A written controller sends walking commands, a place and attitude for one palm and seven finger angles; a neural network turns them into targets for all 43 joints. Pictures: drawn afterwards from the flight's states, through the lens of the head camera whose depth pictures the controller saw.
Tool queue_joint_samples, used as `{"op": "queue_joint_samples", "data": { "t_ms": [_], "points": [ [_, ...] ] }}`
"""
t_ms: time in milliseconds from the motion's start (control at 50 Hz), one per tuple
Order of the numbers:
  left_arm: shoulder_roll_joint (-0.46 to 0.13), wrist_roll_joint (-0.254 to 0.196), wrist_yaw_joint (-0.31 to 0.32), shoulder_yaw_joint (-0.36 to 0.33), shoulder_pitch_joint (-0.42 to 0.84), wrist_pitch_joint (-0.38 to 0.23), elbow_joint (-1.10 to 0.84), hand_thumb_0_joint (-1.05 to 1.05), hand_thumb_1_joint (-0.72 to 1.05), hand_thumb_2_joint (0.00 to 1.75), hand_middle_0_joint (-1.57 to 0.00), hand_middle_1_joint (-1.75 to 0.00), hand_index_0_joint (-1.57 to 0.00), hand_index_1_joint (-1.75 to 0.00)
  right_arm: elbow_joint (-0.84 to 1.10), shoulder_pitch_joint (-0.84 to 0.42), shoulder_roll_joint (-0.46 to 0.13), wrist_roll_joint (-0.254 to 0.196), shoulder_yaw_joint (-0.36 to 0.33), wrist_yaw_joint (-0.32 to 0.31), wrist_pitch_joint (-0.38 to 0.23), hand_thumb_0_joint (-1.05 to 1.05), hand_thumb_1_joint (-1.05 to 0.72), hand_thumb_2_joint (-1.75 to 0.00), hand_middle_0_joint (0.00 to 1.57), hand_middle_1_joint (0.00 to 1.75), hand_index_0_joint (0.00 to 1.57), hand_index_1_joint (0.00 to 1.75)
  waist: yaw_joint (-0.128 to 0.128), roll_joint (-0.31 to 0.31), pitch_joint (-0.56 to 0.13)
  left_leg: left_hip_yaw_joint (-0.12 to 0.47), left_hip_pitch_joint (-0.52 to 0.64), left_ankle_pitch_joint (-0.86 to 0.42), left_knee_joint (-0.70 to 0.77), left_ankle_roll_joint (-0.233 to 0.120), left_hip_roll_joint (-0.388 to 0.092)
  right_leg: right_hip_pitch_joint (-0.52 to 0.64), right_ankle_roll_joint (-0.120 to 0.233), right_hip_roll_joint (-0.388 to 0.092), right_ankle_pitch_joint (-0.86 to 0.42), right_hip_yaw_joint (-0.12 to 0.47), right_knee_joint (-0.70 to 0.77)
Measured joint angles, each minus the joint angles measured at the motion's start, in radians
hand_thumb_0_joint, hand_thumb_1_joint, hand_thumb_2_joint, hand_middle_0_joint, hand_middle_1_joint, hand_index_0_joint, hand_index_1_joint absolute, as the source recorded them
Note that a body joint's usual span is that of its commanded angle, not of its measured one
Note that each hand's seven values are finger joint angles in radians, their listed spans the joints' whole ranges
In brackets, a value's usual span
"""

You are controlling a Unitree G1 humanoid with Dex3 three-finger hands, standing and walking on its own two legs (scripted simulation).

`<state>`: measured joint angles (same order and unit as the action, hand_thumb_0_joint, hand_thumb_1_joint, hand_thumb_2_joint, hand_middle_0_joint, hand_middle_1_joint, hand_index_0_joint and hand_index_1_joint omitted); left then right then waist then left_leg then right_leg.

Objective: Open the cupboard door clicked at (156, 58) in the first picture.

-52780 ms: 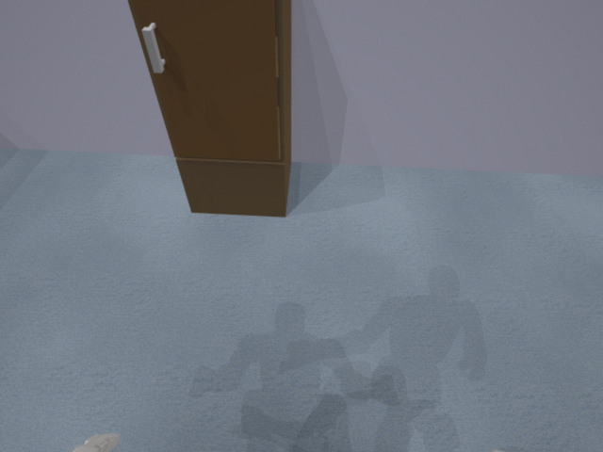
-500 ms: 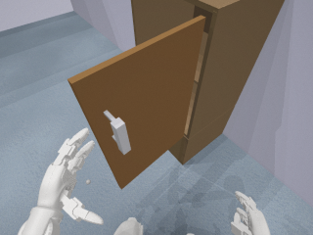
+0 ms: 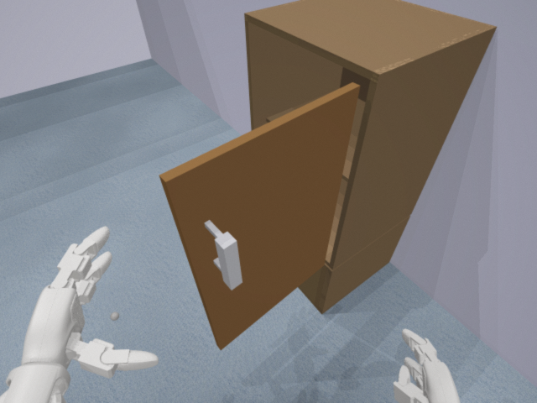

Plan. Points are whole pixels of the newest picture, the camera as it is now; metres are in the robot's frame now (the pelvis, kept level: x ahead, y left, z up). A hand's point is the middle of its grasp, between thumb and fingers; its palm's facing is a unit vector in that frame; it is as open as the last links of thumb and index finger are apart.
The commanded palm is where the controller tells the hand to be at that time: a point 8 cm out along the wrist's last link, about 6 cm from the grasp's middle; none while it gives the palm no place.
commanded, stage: draw the hand back to the body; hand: left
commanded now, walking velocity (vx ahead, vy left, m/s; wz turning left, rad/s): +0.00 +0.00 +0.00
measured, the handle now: (222, 254) +0.34 +0.11 +0.03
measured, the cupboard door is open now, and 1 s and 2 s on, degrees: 94 94 94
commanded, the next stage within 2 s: step back with the hand held close in 0.94 s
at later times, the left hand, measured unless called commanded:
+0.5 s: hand (66, 257) +0.23 +0.26 +0.17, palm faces +0.39 -0.83 -0.41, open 9.8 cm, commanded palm +0.18 +0.30 +0.19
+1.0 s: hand (72, 257) +0.23 +0.24 +0.18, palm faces +0.41 -0.82 -0.40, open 7.4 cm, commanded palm +0.18 +0.28 +0.20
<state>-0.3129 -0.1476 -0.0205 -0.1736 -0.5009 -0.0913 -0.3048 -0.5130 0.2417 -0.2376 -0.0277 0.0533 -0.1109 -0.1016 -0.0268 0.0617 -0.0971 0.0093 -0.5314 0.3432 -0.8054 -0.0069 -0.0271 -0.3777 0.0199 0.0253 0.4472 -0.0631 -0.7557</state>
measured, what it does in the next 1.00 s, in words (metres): stands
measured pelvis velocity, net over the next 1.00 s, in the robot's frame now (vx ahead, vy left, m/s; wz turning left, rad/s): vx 0.03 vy -0.02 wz -0.02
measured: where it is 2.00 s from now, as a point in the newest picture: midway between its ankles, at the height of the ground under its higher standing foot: outside the picture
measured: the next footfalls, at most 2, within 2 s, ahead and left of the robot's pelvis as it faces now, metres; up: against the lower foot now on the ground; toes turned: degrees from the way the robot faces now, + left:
none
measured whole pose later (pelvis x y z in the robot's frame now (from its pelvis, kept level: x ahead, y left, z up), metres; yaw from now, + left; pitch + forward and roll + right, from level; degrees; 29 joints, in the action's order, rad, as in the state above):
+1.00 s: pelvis +0.03 -0.02 +0.04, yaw -1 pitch -4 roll +0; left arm -0.34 -0.08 0.10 -0.32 -0.46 -0.06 -0.35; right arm -0.64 0.18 -0.24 0.00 0.02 -0.09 -0.06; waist -0.06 0.07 0.02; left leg -0.03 -0.14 0.21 -0.41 0.01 -0.03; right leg 0.00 0.04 0.03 0.29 -0.03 -0.36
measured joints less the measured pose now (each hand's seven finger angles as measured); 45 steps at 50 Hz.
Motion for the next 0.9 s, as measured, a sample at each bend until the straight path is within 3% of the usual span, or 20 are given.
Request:
{"op": "queue_joint_samples", "data": {
  "t_ms": [100, 220, 420, 660, 900],
  "points": [
    [-0.002, 0.066, 0.107, 0.009, -0.020, 0.043, -0.014, -0.01, -0.19, 0.43, -0.16, -0.30, -0.17, -0.30, -0.026, -0.007, 0.005, 0.012, 0.010, -0.010, 0.011, 0.01, -0.90, -0.89, 0.20, 0.30, 0.21, 0.30, -0.006, -0.001, 0.033, -0.014, 0.107, -0.040, 0.111, -0.008, 0.011, 0.103, -0.007, -0.010, -0.045, 0.012, 0.112],
    [-0.005, 0.091, 0.146, -0.015, 0.004, 0.057, -0.017, -0.01, 0.01, 0.52, -0.17, -0.30, -0.18, -0.30, -0.067, -0.021, 0.006, 0.020, 0.015, -0.006, 0.009, 0.01, -0.90, -0.89, 0.20, 0.30, 0.21, 0.30, -0.019, -0.004, 0.067, -0.027, 0.218, -0.075, 0.220, -0.013, 0.025, 0.209, -0.015, -0.023, -0.084, 0.024, 0.218],
    [-0.018, 0.090, 0.141, -0.082, 0.027, 0.055, -0.047, 0.00, 0.36, 0.67, -0.18, -0.30, -0.19, -0.30, -0.089, -0.050, 0.011, 0.030, 0.005, 0.019, 0.017, 0.01, -0.90, -0.89, 0.20, 0.30, 0.21, 0.30, -0.028, -0.008, 0.091, -0.046, 0.333, -0.108, 0.338, -0.013, 0.033, 0.315, -0.017, -0.031, -0.122, 0.042, 0.332],
    [-0.038, 0.075, 0.134, -0.164, 0.053, 0.043, -0.065, 0.00, 0.75, 0.84, -0.20, -0.30, -0.20, -0.31, -0.102, -0.061, 0.001, 0.030, -0.021, 0.032, 0.042, 0.01, -0.90, -0.89, 0.20, 0.30, 0.21, 0.30, -0.035, 0.001, 0.097, -0.045, 0.376, -0.121, 0.383, -0.001, 0.023, 0.358, -0.006, -0.020, -0.137, 0.042, 0.380],
    [-0.023, 0.073, 0.124, -0.142, 0.041, 0.043, -0.051, 0.01, 0.88, 0.89, -0.21, -0.30, -0.21, -0.31, -0.120, -0.055, -0.001, 0.031, -0.034, 0.023, 0.042, 0.01, -0.90, -0.89, 0.20, 0.30, 0.21, 0.30, -0.034, -0.001, 0.107, -0.037, 0.388, -0.131, 0.393, 0.015, 0.005, 0.371, 0.011, 0.000, -0.147, 0.037, 0.393]
  ]
}}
